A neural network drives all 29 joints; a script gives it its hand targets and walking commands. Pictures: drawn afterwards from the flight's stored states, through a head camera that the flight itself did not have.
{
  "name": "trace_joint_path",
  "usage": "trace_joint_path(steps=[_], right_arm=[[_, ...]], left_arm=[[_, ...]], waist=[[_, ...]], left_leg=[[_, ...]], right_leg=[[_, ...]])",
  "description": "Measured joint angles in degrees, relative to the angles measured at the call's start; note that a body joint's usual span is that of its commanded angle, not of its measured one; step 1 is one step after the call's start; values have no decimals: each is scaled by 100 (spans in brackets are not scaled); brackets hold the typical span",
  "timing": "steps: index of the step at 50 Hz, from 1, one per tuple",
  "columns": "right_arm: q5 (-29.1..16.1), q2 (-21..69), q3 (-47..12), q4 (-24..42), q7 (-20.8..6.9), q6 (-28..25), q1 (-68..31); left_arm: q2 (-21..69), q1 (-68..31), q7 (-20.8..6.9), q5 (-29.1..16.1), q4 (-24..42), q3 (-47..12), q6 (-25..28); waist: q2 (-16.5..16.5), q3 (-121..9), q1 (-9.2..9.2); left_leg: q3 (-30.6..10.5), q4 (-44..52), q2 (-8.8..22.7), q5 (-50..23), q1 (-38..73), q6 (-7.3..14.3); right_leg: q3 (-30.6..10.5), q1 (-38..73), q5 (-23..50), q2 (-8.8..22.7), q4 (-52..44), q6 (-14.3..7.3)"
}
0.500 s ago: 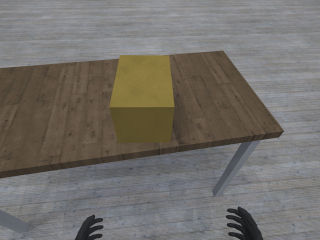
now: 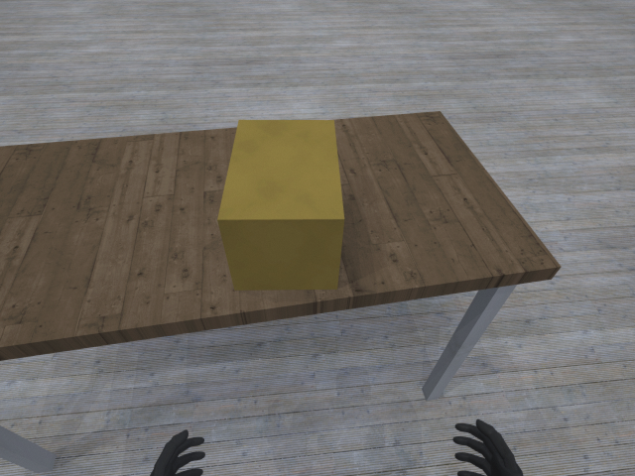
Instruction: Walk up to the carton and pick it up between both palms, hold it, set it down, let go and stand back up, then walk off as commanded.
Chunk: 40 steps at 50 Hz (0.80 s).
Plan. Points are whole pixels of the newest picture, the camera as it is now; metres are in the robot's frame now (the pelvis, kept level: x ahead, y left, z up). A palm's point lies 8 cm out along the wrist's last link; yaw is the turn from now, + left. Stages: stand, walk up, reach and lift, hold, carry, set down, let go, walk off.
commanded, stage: let go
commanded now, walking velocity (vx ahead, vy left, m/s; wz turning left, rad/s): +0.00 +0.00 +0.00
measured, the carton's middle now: (286, 201) +0.56 +0.06 +0.02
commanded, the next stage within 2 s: stand in 0.10 s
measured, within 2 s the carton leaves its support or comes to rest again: neither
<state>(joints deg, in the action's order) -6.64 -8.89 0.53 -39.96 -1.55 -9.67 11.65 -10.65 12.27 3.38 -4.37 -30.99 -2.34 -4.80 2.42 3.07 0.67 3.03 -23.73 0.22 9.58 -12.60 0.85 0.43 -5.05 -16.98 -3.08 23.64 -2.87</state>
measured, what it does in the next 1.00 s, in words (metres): stands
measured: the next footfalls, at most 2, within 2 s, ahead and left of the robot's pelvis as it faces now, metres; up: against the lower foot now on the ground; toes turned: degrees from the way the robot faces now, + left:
none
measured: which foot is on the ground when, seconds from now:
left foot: down 0.00-1.00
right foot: down 0.00-1.00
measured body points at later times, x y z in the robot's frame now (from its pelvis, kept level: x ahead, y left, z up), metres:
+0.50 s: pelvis +0.01 +0.00 +0.00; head +0.00 +0.01 +0.45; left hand +0.13 +0.26 -0.12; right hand +0.16 -0.27 -0.09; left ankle +0.04 +0.11 -0.74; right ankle -0.05 -0.08 -0.74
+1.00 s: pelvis +0.01 +0.00 +0.00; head -0.01 +0.00 +0.45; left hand +0.10 +0.27 -0.13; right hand +0.13 -0.27 -0.11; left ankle +0.04 +0.11 -0.74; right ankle -0.05 -0.08 -0.74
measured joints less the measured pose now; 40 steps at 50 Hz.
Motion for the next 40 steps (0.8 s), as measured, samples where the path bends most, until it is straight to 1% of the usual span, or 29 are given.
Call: trace_joint_path(steps=[8, 10, 15, 22, 30, 40], right_arm=[[0, 0, 49, -47, 0, -1, 0], [68, -45, 37, -107, -1, 59, 0], [111, -298, 42, -274, 42, 401, -1], [112, -622, 64, -309, 63, 530, -1], [112, -698, 59, -432, 68, 609, 0], [112, -698, 15, -697, 90, 642, 0]], left_arm=[[0, 0, 0, 0, -23, 0, 19], [-48, 1, -55, 0, -177, 0, 146], [-361, 1, -205, 0, -757, 2, 370], [-695, 1, -265, 0, -1328, 1, 542], [-738, 0, -281, 0, -1743, 0, 596], [-738, 0, -287, 1, -2105, 0, 614]], waist=[[0, 40, 0], [0, 2, -5], [0, -235, -5], [-11, -406, -5], [-44, -438, -5], [-75, -510, -5]], left_leg=[[1, 0, 0, 0, 0, 0], [1, -18, -1, 13, 2, 0], [1, -91, -3, 97, -7, 0], [0, -91, -4, 124, -9, 0], [0, -91, -4, 126, -9, 0], [0, -91, -4, 126, -9, 0]], right_leg=[[0, 0, 0, 0, 0, 0], [0, 2, -19, 2, 19, -3], [0, 1, -97, 2, 76, -39], [0, 0, -123, 2, 76, -52], [0, 0, -126, 2, 76, -55], [0, 0, -126, 2, 76, -55]])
